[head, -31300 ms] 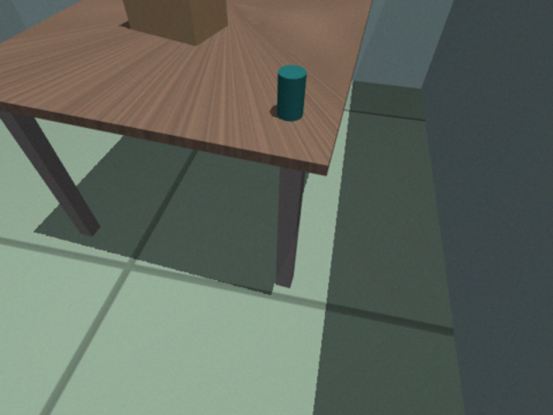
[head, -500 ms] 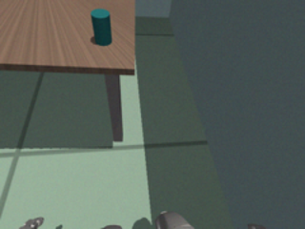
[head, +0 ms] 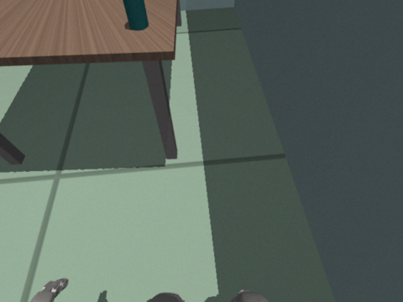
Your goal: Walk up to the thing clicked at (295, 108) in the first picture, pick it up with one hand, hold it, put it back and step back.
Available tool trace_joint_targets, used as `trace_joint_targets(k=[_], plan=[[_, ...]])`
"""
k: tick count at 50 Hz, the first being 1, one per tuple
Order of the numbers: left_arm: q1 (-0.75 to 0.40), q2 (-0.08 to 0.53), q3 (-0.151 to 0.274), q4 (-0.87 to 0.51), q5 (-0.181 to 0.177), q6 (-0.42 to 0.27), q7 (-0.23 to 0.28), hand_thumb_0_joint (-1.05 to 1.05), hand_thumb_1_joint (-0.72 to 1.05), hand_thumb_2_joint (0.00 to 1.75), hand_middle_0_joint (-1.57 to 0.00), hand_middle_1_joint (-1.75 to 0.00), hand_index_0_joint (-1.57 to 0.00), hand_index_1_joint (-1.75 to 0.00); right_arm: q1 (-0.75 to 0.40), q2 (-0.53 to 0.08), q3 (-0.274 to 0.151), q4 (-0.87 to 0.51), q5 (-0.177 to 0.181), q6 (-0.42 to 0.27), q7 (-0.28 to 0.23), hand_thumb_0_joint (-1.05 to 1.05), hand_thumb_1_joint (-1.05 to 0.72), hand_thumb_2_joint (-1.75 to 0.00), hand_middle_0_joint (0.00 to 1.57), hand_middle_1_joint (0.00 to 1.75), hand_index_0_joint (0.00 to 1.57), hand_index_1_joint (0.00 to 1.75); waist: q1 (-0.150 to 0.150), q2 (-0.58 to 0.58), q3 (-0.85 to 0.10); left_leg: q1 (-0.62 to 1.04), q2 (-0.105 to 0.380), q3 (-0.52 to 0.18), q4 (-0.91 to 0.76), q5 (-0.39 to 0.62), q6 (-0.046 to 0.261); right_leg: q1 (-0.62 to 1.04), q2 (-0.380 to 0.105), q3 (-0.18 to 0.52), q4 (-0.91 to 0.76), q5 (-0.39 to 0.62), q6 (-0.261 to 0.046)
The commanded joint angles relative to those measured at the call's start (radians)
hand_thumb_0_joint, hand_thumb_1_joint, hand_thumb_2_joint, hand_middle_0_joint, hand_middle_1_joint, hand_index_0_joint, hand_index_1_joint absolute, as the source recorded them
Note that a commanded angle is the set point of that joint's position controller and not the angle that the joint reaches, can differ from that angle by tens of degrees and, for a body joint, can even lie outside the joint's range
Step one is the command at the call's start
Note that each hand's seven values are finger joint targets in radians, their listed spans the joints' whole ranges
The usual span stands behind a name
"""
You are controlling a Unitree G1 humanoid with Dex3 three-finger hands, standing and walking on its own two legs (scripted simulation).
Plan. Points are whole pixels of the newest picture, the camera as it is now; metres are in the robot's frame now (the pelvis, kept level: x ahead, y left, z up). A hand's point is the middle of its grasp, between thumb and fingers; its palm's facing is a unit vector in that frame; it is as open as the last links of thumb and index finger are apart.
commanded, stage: step back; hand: left
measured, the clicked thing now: (135, 9) +0.97 +0.22 +0.06
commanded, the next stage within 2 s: stand in 1.50 s
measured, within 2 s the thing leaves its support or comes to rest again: neither
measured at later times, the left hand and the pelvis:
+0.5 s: hand out of the picture -0.12 +0.24 -0.14, palm faces -0.04 -0.91 -0.41, open 7.4 cm; pelvis -0.17 -0.02 +0.00, yaw -3 degrees
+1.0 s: hand out of the picture -0.11 +0.26 -0.13, palm faces -0.01 -0.91 -0.41, open 7.4 cm; pelvis -0.18 -0.02 +0.00, yaw +0 degrees
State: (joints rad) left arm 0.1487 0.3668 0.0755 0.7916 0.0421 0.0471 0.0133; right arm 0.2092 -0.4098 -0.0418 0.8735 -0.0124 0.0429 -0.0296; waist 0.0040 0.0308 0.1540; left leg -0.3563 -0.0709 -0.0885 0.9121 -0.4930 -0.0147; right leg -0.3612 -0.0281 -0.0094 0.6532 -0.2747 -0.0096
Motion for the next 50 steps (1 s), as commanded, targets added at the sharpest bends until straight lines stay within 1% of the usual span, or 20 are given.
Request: trace_joint_targets(k=[1, 3, 4, 5, 6, 9, 16, 18, 20, 21, 22, 25, 30, 34, 36, 37, 38, 41, 45, 50], plan=[[0.006, 0.245, 0.057, -0.083, -0.016, 0.001, 0.022, 0.0, 0.9, 0.9, -0.2, -0.3, -0.2, -0.3, 0.054, -0.143, -0.054, -0.063, -0.01, -0.041, -0.005, 0.0, -0.9, -0.9, 0.2, 0.3, 0.2, 0.3, 0.023, -0.22, -0.243, 0.036, 0.039, 0.081, -0.444, 0.172, 0.024, 0.314, -0.192, 0.183, 0.011, 0.523, -0.148], [0.013, 0.216, 0.035, -0.095, -0.023, 0.01, 0.013, 0.0, 0.9, 0.9, -0.2, -0.3, -0.2, -0.3, 0.069, -0.207, -0.08, -0.053, -0.023, -0.038, -0.004, 0.0, -0.9, -0.9, 0.2, 0.3, 0.2, 0.3, 0.023, -0.089, -0.259, 0.22, 0.164, -0.104, -0.517, 0.475, 0.078, 0.087, -0.104, 0.145, 0.101, 0.267, -0.063], [0.021, 0.179, 0.028, -0.099, -0.03, 0.01, 0.011, 0.0, 0.9, 0.9, -0.2, -0.3, -0.2, -0.3, 0.029, -0.286, -0.096, -0.069, -0.031, -0.032, -0.001, 0.0, -0.9, -0.9, 0.2, 0.3, 0.2, 0.3, 0.034, 0.125, -0.248, 0.285, 0.354, -0.337, -0.528, 0.639, 0.177, -0.11, 0.042, 0.035, 0.269, -0.114, -0.015], [-0.075, 0.212, 0.044, -0.109, -0.03, 0.011, 0.028, 0.0, 0.9, 0.9, -0.2, -0.3, -0.2, -0.3, 0.009, -0.364, -0.102, -0.088, -0.029, -0.029, 0.006, 0.0, -0.9, -0.9, 0.2, 0.3, 0.2, 0.3, -0.037, 0.216, -0.217, 0.077, 0.487, -0.448, -0.574, 0.627, 0.322, -0.061, 0.076, 0.077, 0.445, -0.399, 0.004], [-0.083, 0.236, 0.05, -0.097, -0.024, 0.013, 0.03, 0.0, 0.9, 0.9, -0.2, -0.3, -0.2, -0.3, -0.052, -0.348, -0.104, -0.095, -0.032, -0.036, -0.001, 0.0, -0.9, -0.9, 0.2, 0.3, 0.2, 0.3, -0.018, 0.198, -0.161, -0.027, 0.513, -0.468, -0.591, 0.595, 0.346, -0.011, 0.043, 0.156, 0.553, -0.38, 0.003], [-0.003, 0.212, 0.047, -0.042, -0.039, 0.015, 0.012, 0.0, 0.9, 0.9, -0.2, -0.3, -0.2, -0.3, -0.123, -0.221, -0.063, -0.111, -0.035, -0.035, -0.007, 0.0, -0.9, -0.9, 0.2, 0.3, 0.2, 0.3, 0.04, 0.072, -0.159, 0.028, 0.304, -0.132, -0.489, 0.709, 0.237, -0.058, 0.122, 0.177, 0.641, -0.252, -0.006], [0.06, 0.183, 0.027, 0.003, -0.024, -0.048, 0.011, 0.0, 0.9, 0.9, -0.2, -0.3, -0.2, -0.3, -0.048, -0.213, -0.072, -0.086, -0.023, -0.011, 0.014, 0.0, -0.9, -0.9, 0.2, 0.3, 0.2, 0.3, -0.017, 0.174, -0.26, 0.315, 0.288, -0.13, -0.404, 0.444, 0.219, 0.03, 0.041, 0.044, -0.084, -0.218, 0.023], [0.141, 0.18, 0.032, 0.064, -0.012, -0.069, 0.019, 0.0, 0.9, 0.9, -0.2, -0.3, -0.2, -0.3, -0.074, -0.215, -0.068, -0.078, -0.018, 0.008, 0.021, 0.0, -0.9, -0.9, 0.2, 0.3, 0.2, 0.3, 0.02, 0.116, -0.278, 0.226, 0.236, -0.059, -0.287, 0.429, 0.165, 0.199, 0.068, -0.007, -0.389, 0.003, 0.007], [0.126, 0.31, 0.069, 0.069, 0.013, -0.079, 0.021, 0.0, 0.9, 0.9, -0.2, -0.3, -0.2, -0.3, -0.049, -0.115, -0.038, -0.097, -0.015, 0.001, 0.024, 0.0, -0.9, -0.9, 0.2, 0.3, 0.2, 0.3, 0.017, -0.182, -0.217, -0.207, 0.05, -0.01, -0.104, 0.032, 0.06, 0.359, -0.165, 0.435, -0.332, -0.011, -0.072], [0.048, 0.365, 0.082, 0.034, 0.008, -0.075, 0.019, 0.0, 0.9, 0.9, -0.2, -0.3, -0.2, -0.3, -0.11, -0.145, -0.048, -0.111, -0.021, 0.004, 0.014, 0.0, -0.9, -0.9, 0.2, 0.3, 0.2, 0.3, 0.05, -0.145, -0.172, -0.137, 0.058, -0.076, -0.016, -0.076, 0.018, 0.087, -0.348, 0.528, -0.357, -0.166, -0.217], [-0.045, 0.395, 0.085, 0.015, 0.009, -0.077, 0.023, 0.0, 0.9, 0.9, -0.2, -0.3, -0.2, -0.3, -0.117, -0.193, -0.072, -0.09, -0.02, 0.006, 0.013, 0.0, -0.9, -0.9, 0.2, 0.3, 0.2, 0.3, 0.038, -0.213, -0.096, -0.043, 0.1, -0.108, 0.099, -0.052, 0.012, -0.12, -0.406, 0.607, -0.404, -0.268, -0.265], [-0.094, 0.268, 0.055, 0.023, -0.001, -0.09, 0.021, 0.0, 0.9, 0.9, -0.2, -0.3, -0.2, -0.3, -0.071, -0.184, -0.067, -0.034, -0.001, -0.01, 0.026, 0.0, -0.9, -0.9, 0.2, 0.3, 0.2, 0.3, -0.014, -0.098, -0.048, -0.095, 0.023, -0.076, 0.11, 0.087, 0.008, 0.027, -0.199, 0.253, -0.283, 0.071, -0.171], [0.051, 0.287, 0.063, 0.069, 0.01, -0.091, 0.002, 0.0, 0.9, 0.9, -0.2, -0.3, -0.2, -0.3, -0.116, -0.149, -0.051, -0.045, -0.021, -0.044, 0.042, 0.0, -0.9, -0.9, 0.2, 0.3, 0.2, 0.3, 0.072, -0.22, -0.067, -0.117, 0.051, 0.032, -0.2, 0.003, -0.002, 0.202, -0.18, 0.266, -0.304, -0.218, -0.156], [0.034, 0.26, 0.033, 0.059, 0.001, -0.064, -0.014, 0.0, 0.9, 0.9, -0.2, -0.3, -0.2, -0.3, 0.001, -0.165, -0.077, 0.02, -0.024, -0.077, 0.04, 0.0, -0.9, -0.9, 0.2, 0.3, 0.2, 0.3, 0.007, -0.166, -0.126, 0.243, 0.031, 0.078, -0.553, 0.128, 0.026, 0.057, -0.135, 0.169, -0.124, -0.138, -0.112], [0.001, 0.153, 0.004, 0.034, -0.022, -0.066, -0.013, 0.0, 0.9, 0.9, -0.2, -0.3, -0.2, -0.3, 0.101, -0.294, -0.111, 0.036, -0.037, -0.089, 0.032, 0.0, -0.9, -0.9, 0.2, 0.3, 0.2, 0.3, -0.045, 0.181, -0.167, 0.42, 0.364, -0.511, -0.699, -0.19, 0.173, -0.308, 0.061, -0.036, 0.25, -0.274, -0.014], [-0.085, 0.263, 0.038, 0.038, -0.004, -0.069, -0.004, 0.0, 0.9, 0.9, -0.2, -0.3, -0.2, -0.3, 0.104, -0.351, -0.123, 0.033, -0.029, -0.087, 0.035, 0.0, -0.9, -0.9, 0.2, 0.3, 0.2, 0.3, -0.077, 0.087, -0.082, 0.228, 0.444, -0.607, -0.737, -0.334, 0.276, -0.272, -0.011, 0.08, 0.313, -0.308, -0.016], [-0.072, 0.289, 0.042, 0.042, -0.009, -0.075, -0.011, 0.0, 0.9, 0.9, -0.2, -0.3, -0.2, -0.3, 0.047, -0.335, -0.122, 0.022, -0.023, -0.086, 0.034, 0.0, -0.9, -0.9, 0.2, 0.3, 0.2, 0.3, -0.04, 0.063, -0.037, 0.141, 0.453, -0.552, -0.733, -0.311, 0.296, -0.205, -0.035, 0.091, 0.335, -0.284, -0.023], [0.033, 0.242, 0.036, 0.085, -0.016, -0.081, -0.03, 0.0, 0.9, 0.9, -0.2, -0.3, -0.2, -0.3, -0.005, -0.216, -0.085, 0.003, -0.027, -0.1, 0.032, 0.0, -0.9, -0.9, 0.2, 0.3, 0.2, 0.3, 0.007, 0.075, -0.07, 0.223, 0.275, -0.237, -0.646, 0.003, 0.188, -0.188, -0.04, 0.062, 0.237, -0.162, -0.019], [0.007, 0.216, 0.036, 0.081, -0.014, -0.081, -0.04, 0.0, 0.9, 0.9, -0.2, -0.3, -0.2, -0.3, 0.026, -0.233, -0.094, 0.005, -0.029, -0.094, 0.036, 0.0, -0.9, -0.9, 0.2, 0.3, 0.2, 0.3, -0.026, 0.148, -0.075, 0.131, 0.266, -0.186, -0.63, 0.043, 0.2, -0.043, -0.009, 0.006, 0.085, -0.151, -0.001], [0.147, 0.233, 0.055, 0.155, -0.007, -0.103, -0.012, 0.0, 0.9, 0.9, -0.2, -0.3, -0.2, -0.3, -0.015, -0.106, -0.041, -0.019, -0.008, -0.064, 0.029, 0.0, -0.9, -0.9, 0.2, 0.3, 0.2, 0.3, 0.074, -0.05, -0.165, -0.112, 0.139, -0.015, -0.247, 0.113, 0.091, 0.388, -0.009, 0.073, -0.246, 0.014, -0.012]])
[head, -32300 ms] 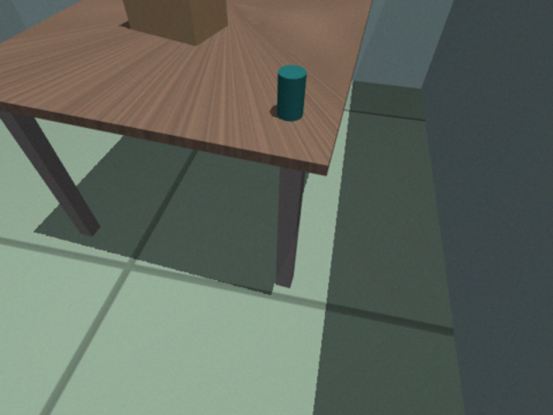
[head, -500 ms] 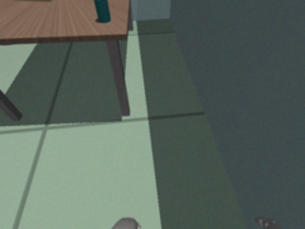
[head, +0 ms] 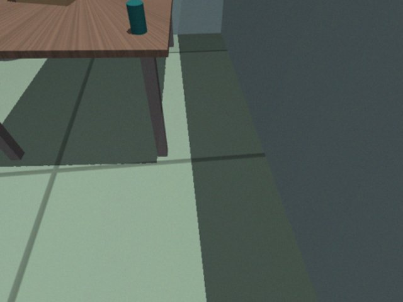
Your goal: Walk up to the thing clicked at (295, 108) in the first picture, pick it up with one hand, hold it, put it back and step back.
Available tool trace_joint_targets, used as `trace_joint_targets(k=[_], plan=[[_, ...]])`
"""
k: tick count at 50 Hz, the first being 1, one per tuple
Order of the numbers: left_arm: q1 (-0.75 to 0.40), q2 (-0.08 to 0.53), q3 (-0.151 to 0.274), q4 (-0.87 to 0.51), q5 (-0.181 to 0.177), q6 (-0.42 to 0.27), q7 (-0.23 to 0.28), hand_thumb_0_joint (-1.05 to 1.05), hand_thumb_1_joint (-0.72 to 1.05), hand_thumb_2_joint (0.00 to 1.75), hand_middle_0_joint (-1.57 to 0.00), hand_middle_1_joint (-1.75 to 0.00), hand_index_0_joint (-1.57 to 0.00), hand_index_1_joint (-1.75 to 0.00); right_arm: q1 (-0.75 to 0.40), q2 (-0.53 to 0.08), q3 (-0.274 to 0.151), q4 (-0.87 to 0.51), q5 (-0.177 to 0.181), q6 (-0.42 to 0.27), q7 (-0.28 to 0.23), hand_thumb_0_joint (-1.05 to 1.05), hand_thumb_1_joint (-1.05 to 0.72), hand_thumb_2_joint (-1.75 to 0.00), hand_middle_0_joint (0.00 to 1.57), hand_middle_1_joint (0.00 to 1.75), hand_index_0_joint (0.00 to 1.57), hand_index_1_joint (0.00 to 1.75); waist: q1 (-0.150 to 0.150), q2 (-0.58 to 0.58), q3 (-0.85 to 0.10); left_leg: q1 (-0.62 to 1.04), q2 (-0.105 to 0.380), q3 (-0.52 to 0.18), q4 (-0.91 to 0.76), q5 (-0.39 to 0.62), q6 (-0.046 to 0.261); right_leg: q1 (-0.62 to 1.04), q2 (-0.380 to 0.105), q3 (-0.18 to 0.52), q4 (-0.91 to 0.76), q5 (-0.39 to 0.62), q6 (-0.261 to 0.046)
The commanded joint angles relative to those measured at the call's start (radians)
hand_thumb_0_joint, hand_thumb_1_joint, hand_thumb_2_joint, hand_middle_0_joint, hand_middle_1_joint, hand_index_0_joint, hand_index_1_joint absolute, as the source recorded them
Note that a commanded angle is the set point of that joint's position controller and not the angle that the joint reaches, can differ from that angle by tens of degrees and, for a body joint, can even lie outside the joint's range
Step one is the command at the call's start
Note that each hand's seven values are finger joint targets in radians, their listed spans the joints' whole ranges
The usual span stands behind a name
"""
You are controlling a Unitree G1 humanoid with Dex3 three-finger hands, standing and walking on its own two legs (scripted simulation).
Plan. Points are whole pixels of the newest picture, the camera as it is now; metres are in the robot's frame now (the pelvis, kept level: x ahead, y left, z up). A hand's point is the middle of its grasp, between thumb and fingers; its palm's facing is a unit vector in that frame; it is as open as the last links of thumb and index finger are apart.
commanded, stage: step back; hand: left
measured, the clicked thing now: (137, 17) +1.16 +0.24 +0.05
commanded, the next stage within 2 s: stand in 0.50 s
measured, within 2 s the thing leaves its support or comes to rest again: neither
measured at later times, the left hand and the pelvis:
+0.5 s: hand out of the picture +0.14 +0.28 -0.15, palm faces +0.04 -0.93 -0.37, open 7.4 cm; pelvis +0.05 +0.01 +0.00, yaw +2 degrees
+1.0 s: hand out of the picture +0.13 +0.27 -0.14, palm faces -0.01 -0.94 -0.34, open 7.4 cm; pelvis +0.06 +0.02 +0.02, yaw +1 degrees
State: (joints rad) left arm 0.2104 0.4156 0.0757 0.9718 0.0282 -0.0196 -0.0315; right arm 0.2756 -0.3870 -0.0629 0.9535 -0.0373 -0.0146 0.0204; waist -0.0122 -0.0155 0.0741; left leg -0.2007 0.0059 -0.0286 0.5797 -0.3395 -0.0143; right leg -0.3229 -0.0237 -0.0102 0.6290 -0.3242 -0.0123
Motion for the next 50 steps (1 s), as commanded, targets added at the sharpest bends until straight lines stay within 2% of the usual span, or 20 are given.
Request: trace_joint_targets(k=[1, 2, 3, 4, 6, 7, 12, 14, 15, 17, 18, 19, 21, 23, 24, 25, 29, 32, 39, 50], plan=[[0.106, 0.267, 0.074, -0.03, 0.021, -0.045, 0.043, 0.0, 0.9, 0.9, -0.2, -0.3, -0.2, -0.3, -0.069, -0.073, -0.002, -0.116, 0.025, -0.008, -0.025, 0.0, -0.9, -0.9, 0.2, 0.3, 0.2, 0.3, 0.097, -0.219, -0.086, -0.394, -0.083, -0.056, 0.297, -0.175, 0.042, 0.353, -0.223, 0.428, -0.348, -0.047, -0.072], [0.03, 0.298, 0.076, -0.062, 0.015, -0.042, 0.043, 0.0, 0.9, 0.9, -0.2, -0.3, -0.2, -0.3, -0.051, -0.137, -0.021, -0.097, 0.014, 0.004, -0.038, 0.0, -0.9, -0.9, 0.2, 0.3, 0.2, 0.3, 0.079, -0.129, -0.057, -0.356, -0.048, -0.092, 0.379, -0.25, 0.029, 0.202, -0.354, 0.551, -0.412, -0.28, -0.151], [-0.035, 0.302, 0.072, -0.085, 0.015, -0.039, 0.039, 0.0, 0.9, 0.9, -0.2, -0.3, -0.2, -0.3, -0.025, -0.198, -0.039, -0.07, 0.014, 0.006, -0.041, 0.0, -0.9, -0.9, 0.2, 0.3, 0.2, 0.3, 0.058, -0.104, -0.003, -0.292, -0.013, -0.096, 0.4, -0.26, 0.026, 0.08, -0.377, 0.587, -0.416, -0.359, -0.218], [-0.075, 0.28, 0.069, -0.093, 0.012, -0.039, 0.039, 0.0, 0.9, 0.9, -0.2, -0.3, -0.2, -0.3, -0.011, -0.216, -0.043, -0.055, 0.013, 0.003, -0.039, 0.0, -0.9, -0.9, 0.2, 0.3, 0.2, 0.3, 0.04, -0.095, 0.038, -0.295, 0.015, -0.105, 0.417, -0.214, 0.024, 0.048, -0.355, 0.522, -0.4, -0.304, -0.226], [-0.095, 0.224, 0.052, -0.095, 0.001, -0.048, 0.041, 0.0, 0.9, 0.9, -0.2, -0.3, -0.2, -0.3, 0.01, -0.19, -0.033, -0.02, 0.022, 0.001, -0.033, 0.0, -0.9, -0.9, 0.2, 0.3, 0.2, 0.3, 0.024, -0.076, 0.017, -0.268, 0.018, -0.12, 0.366, -0.131, 0.025, 0.081, -0.258, 0.334, -0.353, -0.079, -0.165], [-0.084, 0.22, 0.051, -0.085, -0.001, -0.051, 0.043, 0.0, 0.9, 0.9, -0.2, -0.3, -0.2, -0.3, 0.018, -0.179, -0.029, -0.013, 0.02, 0.0, -0.032, 0.0, -0.9, -0.9, 0.2, 0.3, 0.2, 0.3, 0.028, -0.079, -0.005, -0.252, 0.012, -0.115, 0.341, -0.118, 0.023, 0.102, -0.238, 0.289, -0.315, 0.031, -0.154], [-0.109, 0.213, 0.035, -0.081, -0.008, -0.042, 0.044, 0.0, 0.9, 0.9, -0.2, -0.3, -0.2, -0.3, -0.018, -0.15, -0.02, -0.006, 0.013, -0.003, -0.03, 0.0, -0.9, -0.9, 0.2, 0.3, 0.2, 0.3, 0.026, -0.147, -0.068, -0.093, 0.019, 0.011, 0.092, -0.063, 0.01, 0.086, -0.224, 0.152, -0.202, 0.408, -0.148], [-0.128, 0.208, 0.025, -0.083, -0.018, -0.029, 0.046, 0.0, 0.9, 0.9, -0.2, -0.3, -0.2, -0.3, -0.004, -0.144, -0.023, 0.015, 0.013, -0.008, -0.035, 0.0, -0.9, -0.9, 0.2, 0.3, 0.2, 0.3, 0.001, -0.129, -0.093, -0.004, -0.003, 0.047, -0.065, 0.108, 0.019, 0.082, -0.189, 0.101, -0.106, 0.498, -0.108], [-0.127, 0.199, 0.02, -0.084, -0.02, -0.023, 0.048, 0.0, 0.9, 0.9, -0.2, -0.3, -0.2, -0.3, -0.006, -0.155, -0.029, 0.023, 0.011, -0.008, -0.038, 0.0, -0.9, -0.9, 0.2, 0.3, 0.2, 0.3, 0.0, -0.101, -0.095, 0.023, 0.001, 0.027, -0.091, 0.234, 0.029, 0.07, -0.167, 0.091, -0.068, 0.487, -0.079], [-0.106, 0.162, 0.009, -0.092, -0.027, -0.013, 0.051, 0.0, 0.9, 0.9, -0.2, -0.3, -0.2, -0.3, -0.041, -0.22, -0.044, 0.01, 0.005, -0.012, -0.046, 0.0, -0.9, -0.9, 0.2, 0.3, 0.2, 0.3, 0.021, 0.029, -0.144, 0.062, 0.149, -0.14, -0.106, 0.473, 0.089, 0.037, -0.091, 0.05, 0.015, 0.328, -0.029], [-0.093, 0.156, 0.006, -0.077, -0.04, -0.004, 0.051, 0.0, 0.9, 0.9, -0.2, -0.3, -0.2, -0.3, -0.122, -0.257, -0.038, -0.011, 0.015, -0.012, -0.042, 0.0, -0.9, -0.9, 0.2, 0.3, 0.2, 0.3, 0.043, 0.104, -0.155, -0.026, 0.224, -0.237, -0.124, 0.446, 0.167, 0.08, -0.004, 0.002, 0.066, 0.115, -0.001], [-0.09, 0.155, 0.008, -0.053, -0.038, -0.001, 0.056, 0.0, 0.9, 0.9, -0.2, -0.3, -0.2, -0.3, -0.158, -0.257, -0.037, -0.01, 0.02, -0.01, -0.039, 0.0, -0.9, -0.9, 0.2, 0.3, 0.2, 0.3, 0.048, 0.121, -0.148, -0.072, 0.253, -0.248, -0.128, 0.419, 0.197, 0.131, 0.002, 0.005, 0.044, 0.019, -0.007], [-0.093, 0.163, 0.007, -0.039, -0.025, -0.011, 0.055, 0.0, 0.9, 0.9, -0.2, -0.3, -0.2, -0.3, -0.183, -0.216, -0.022, 0.004, 0.019, -0.007, -0.039, 0.0, -0.9, -0.9, 0.2, 0.3, 0.2, 0.3, 0.057, 0.096, -0.162, -0.087, 0.186, -0.152, -0.083, 0.45, 0.132, 0.207, -0.043, 0.045, -0.062, 0.14, -0.025], [-0.081, 0.198, 0.013, -0.024, -0.025, -0.018, 0.052, 0.0, 0.9, 0.9, -0.2, -0.3, -0.2, -0.3, -0.195, -0.19, -0.012, 0.006, 0.023, -0.005, -0.041, 0.0, -0.9, -0.9, 0.2, 0.3, 0.2, 0.3, 0.046, 0.08, -0.168, -0.082, 0.11, -0.09, -0.043, 0.377, 0.067, 0.198, -0.098, 0.107, -0.107, 0.273, -0.045], [-0.093, 0.213, 0.014, -0.02, -0.025, -0.018, 0.052, 0.0, 0.9, 0.9, -0.2, -0.3, -0.2, -0.3, -0.193, -0.186, -0.012, 0.015, 0.024, -0.003, -0.04, 0.0, -0.9, -0.9, 0.2, 0.3, 0.2, 0.3, 0.036, 0.056, -0.169, -0.058, 0.096, -0.076, -0.028, 0.343, 0.057, 0.175, -0.12, 0.132, -0.124, 0.28, -0.059], [-0.099, 0.155, -0.019, 0.019, -0.027, -0.016, 0.042, 0.0, 0.9, 0.9, -0.2, -0.3, -0.2, -0.3, -0.173, -0.172, -0.002, 0.029, 0.036, -0.01, -0.031, 0.0, -0.9, -0.9, 0.2, 0.3, 0.2, 0.3, 0.01, 0.071, -0.174, 0.03, 0.094, -0.083, -0.093, 0.279, 0.047, 0.132, -0.129, 0.14, -0.179, 0.228, -0.057], [-0.148, 0.141, -0.035, 0.04, -0.031, -0.015, 0.036, 0.0, 0.9, 0.9, -0.2, -0.3, -0.2, -0.3, -0.226, -0.185, 0.005, 0.057, 0.027, -0.022, -0.021, 0.0, -0.9, -0.9, 0.2, 0.3, 0.2, 0.3, 0.016, 0.081, -0.121, 0.031, 0.143, -0.124, -0.199, 0.259, 0.058, 0.149, -0.077, 0.076, -0.222, 0.171, -0.017], [-0.157, 0.153, -0.034, 0.064, -0.029, -0.02, 0.035, 0.0, 0.9, 0.9, -0.2, -0.3, -0.2, -0.3, -0.22, -0.184, 0.011, 0.075, 0.028, -0.029, -0.023, 0.0, -0.9, -0.9, 0.2, 0.3, 0.2, 0.3, 0.013, 0.037, -0.134, 0.077, 0.141, -0.098, -0.208, 0.413, 0.05, 0.197, -0.091, 0.077, -0.237, 0.296, -0.009], [-0.167, 0.145, -0.04, 0.098, -0.026, -0.029, 0.035, 0.0, 0.9, 0.9, -0.2, -0.3, -0.2, -0.3, -0.257, -0.169, 0.012, 0.094, 0.032, -0.027, -0.021, 0.0, -0.9, -0.9, 0.2, 0.3, 0.2, 0.3, 0.014, 0.012, -0.12, 0.1, 0.128, -0.067, -0.25, 0.385, 0.037, 0.228, -0.11, 0.079, -0.317, 0.323, -0.003], [-0.165, 0.15, -0.038, 0.117, -0.022, -0.025, 0.035, 0.0, 0.9, 0.9, -0.2, -0.3, -0.2, -0.3, -0.266, -0.169, 0.014, 0.124, 0.029, -0.023, -0.017, 0.0, -0.9, -0.9, 0.2, 0.3, 0.2, 0.3, 0.014, 0.038, -0.098, 0.098, 0.123, -0.058, -0.313, 0.218, 0.026, 0.199, -0.11, 0.09, -0.375, 0.177, 0.001]])
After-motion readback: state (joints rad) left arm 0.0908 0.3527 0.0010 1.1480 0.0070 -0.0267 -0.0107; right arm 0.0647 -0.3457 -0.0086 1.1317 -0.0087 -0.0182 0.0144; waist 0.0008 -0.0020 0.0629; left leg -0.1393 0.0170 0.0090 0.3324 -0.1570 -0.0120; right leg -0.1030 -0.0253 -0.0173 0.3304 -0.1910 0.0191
